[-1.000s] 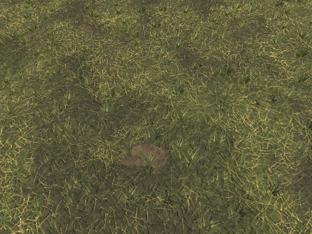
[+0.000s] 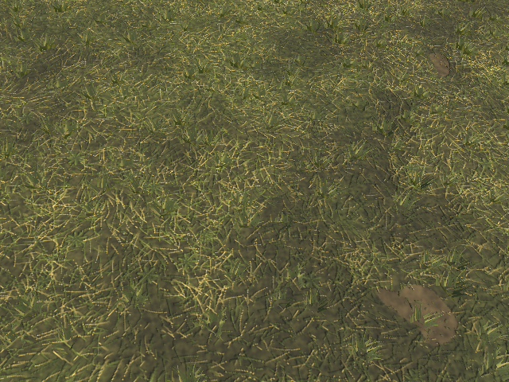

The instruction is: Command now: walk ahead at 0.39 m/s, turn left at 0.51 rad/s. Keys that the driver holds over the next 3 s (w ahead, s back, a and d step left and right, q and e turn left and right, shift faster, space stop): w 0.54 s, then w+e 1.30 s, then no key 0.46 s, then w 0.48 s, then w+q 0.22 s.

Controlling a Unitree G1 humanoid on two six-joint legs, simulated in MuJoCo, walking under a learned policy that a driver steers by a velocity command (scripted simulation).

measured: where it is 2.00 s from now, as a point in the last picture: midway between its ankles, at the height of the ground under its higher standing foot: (290, 216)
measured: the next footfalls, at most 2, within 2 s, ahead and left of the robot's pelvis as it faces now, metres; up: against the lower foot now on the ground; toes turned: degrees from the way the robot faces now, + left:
right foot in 0.38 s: +0.40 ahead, -0.09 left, +0.00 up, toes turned +5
left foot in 0.88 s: +0.65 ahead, +0.17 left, +0.00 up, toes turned -4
